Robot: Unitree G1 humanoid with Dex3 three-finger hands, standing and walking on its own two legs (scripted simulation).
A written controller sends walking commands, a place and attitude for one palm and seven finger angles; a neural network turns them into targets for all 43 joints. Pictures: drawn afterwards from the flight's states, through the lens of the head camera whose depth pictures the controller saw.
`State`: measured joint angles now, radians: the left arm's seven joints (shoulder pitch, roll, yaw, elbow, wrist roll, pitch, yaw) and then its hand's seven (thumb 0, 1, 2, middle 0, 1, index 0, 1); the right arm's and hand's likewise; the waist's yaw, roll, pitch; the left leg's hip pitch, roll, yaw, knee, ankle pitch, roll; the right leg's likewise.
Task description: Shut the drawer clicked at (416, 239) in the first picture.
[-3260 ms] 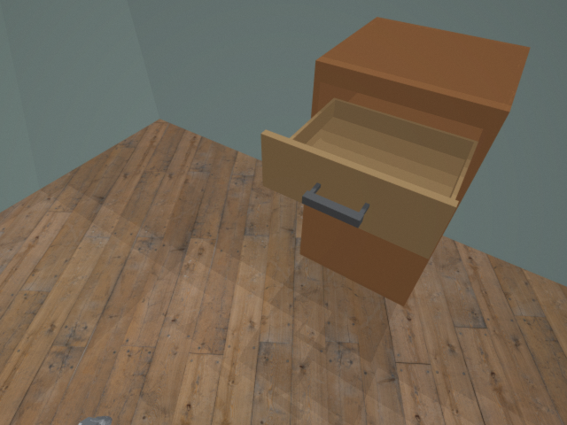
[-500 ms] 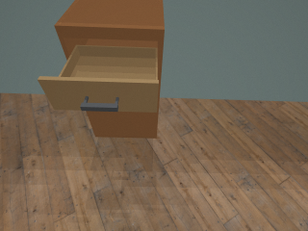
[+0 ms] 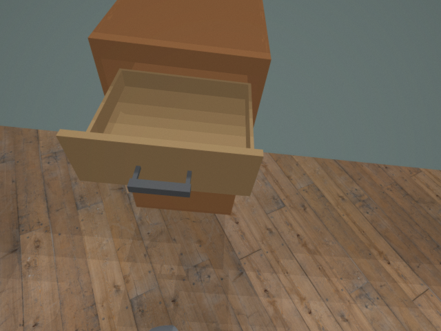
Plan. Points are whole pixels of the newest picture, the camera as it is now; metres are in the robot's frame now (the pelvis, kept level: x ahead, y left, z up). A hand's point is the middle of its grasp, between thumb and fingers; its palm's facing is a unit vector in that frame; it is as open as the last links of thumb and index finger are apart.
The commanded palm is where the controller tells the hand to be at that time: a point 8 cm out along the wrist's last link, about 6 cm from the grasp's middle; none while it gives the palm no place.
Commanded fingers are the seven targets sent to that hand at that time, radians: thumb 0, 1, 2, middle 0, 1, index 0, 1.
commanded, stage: take the last steps up to it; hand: left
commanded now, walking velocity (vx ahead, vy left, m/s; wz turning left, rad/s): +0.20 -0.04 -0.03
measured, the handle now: (161, 180) +0.42 +0.16 -0.03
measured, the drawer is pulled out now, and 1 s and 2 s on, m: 0.30 0.30 0.30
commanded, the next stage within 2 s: come to a stop and stand still in 0.16 s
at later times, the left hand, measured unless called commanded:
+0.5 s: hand (153, 293) +0.21 +0.15 -0.16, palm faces +0.06 -0.98 -0.20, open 7.2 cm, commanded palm none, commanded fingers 0.00 0.90 0.90 -0.20 -0.30 -0.20 -0.30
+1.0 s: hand out of the picture +0.08 +0.22 -0.17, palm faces +0.07 -0.98 -0.20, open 7.4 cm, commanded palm none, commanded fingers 0.00 0.90 0.90 -0.20 -0.30 -0.20 -0.30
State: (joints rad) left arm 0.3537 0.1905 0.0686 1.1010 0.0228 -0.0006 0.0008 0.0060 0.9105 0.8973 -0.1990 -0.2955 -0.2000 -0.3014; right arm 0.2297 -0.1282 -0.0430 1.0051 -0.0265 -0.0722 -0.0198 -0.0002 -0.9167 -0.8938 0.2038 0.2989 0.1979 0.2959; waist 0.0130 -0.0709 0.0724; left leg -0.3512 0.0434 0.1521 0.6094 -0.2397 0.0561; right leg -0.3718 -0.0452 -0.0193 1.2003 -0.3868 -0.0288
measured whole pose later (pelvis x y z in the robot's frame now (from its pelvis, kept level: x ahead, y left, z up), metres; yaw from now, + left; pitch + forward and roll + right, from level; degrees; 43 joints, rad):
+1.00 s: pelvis +0.09 +0.04 +0.01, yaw +0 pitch +0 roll +0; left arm 0.29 0.19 0.04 1.09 0.02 0.05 0.04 0.00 0.91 0.90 -0.20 -0.30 -0.20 -0.30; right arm 0.17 -0.13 -0.03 1.04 -0.01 0.00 -0.03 0.00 -0.92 -0.89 0.21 0.30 0.20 0.30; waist 0.03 -0.05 0.03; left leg -0.24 -0.03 0.12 0.41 -0.18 0.08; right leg -0.19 -0.04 -0.02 0.63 -0.41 0.02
